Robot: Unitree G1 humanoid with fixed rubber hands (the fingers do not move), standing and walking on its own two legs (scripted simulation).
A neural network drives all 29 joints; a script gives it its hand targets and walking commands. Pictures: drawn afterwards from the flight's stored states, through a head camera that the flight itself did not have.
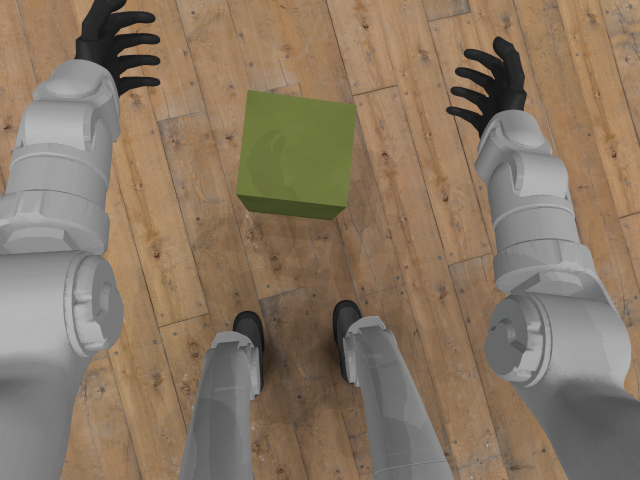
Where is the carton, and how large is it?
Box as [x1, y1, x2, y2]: [236, 90, 356, 219]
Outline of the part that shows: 248,90 236,194 246,208 251,211 331,219 346,206 356,105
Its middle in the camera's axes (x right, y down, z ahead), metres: -0.06 -0.18 +0.86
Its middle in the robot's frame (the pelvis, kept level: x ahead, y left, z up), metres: +0.56 -0.04 -0.54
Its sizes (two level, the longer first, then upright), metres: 0.210 0.200 0.250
